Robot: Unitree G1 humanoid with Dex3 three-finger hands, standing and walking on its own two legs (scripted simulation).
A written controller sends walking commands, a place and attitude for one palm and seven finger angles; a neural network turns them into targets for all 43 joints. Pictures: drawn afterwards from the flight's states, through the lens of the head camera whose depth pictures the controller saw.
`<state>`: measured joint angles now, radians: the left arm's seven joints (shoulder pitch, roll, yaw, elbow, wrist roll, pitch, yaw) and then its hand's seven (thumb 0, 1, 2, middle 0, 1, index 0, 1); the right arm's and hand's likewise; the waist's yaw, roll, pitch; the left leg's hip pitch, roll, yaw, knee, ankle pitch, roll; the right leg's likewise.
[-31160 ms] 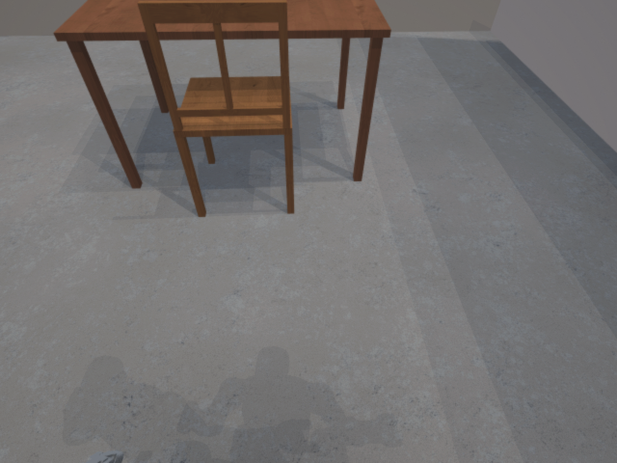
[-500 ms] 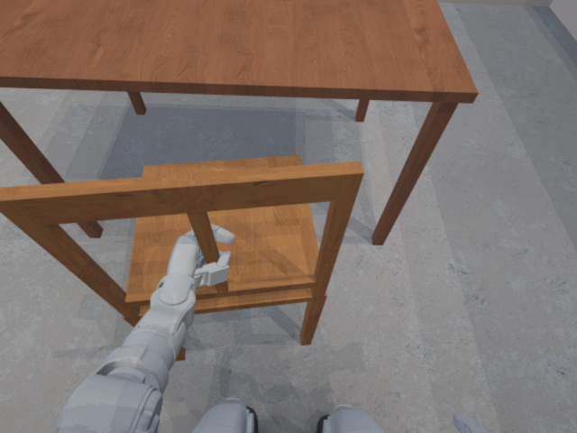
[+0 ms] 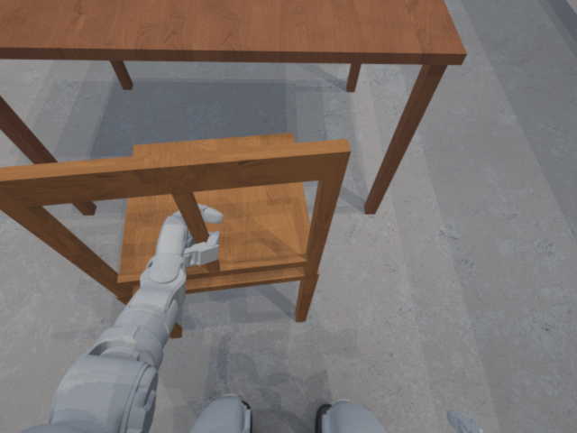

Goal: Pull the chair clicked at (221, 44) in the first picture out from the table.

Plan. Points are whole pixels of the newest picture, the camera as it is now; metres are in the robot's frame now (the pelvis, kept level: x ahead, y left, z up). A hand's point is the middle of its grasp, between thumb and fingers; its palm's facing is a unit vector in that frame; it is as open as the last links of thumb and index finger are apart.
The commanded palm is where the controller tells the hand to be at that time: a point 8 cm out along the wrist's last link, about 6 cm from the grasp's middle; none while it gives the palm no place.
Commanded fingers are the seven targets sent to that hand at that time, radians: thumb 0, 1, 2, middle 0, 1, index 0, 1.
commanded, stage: step backward, pulling the chair out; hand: left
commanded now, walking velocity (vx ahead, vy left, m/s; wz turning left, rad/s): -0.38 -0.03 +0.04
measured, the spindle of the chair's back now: (200, 235) +0.40 +0.16 -0.07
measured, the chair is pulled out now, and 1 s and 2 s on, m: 0.23 0.45 0.65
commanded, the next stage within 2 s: stop walking, hand still on the chair in 1.14 s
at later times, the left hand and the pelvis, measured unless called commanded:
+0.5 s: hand (203, 307) +0.28 +0.13 -0.06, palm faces +0.02 -0.98 -0.18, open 5.4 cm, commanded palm +0.29 +0.18 -0.05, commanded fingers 0.00 0.90 0.90 -0.50 -1.45 -0.50 -1.45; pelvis -0.09 -0.01 +0.00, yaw -2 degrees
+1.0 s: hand (199, 400) +0.16 +0.12 -0.06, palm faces +0.05 -0.98 -0.19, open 5.5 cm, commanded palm +0.16 +0.17 -0.06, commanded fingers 0.00 0.90 0.90 -0.50 -1.45 -0.50 -1.45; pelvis -0.21 -0.03 +0.00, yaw -2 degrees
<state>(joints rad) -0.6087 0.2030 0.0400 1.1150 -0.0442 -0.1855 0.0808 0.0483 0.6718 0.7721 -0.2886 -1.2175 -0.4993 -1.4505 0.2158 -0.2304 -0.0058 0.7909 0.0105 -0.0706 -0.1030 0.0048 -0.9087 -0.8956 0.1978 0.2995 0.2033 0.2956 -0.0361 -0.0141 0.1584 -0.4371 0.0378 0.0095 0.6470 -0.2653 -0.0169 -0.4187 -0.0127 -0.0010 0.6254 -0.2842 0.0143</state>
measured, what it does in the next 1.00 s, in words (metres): walks backwards: left foot, then right foot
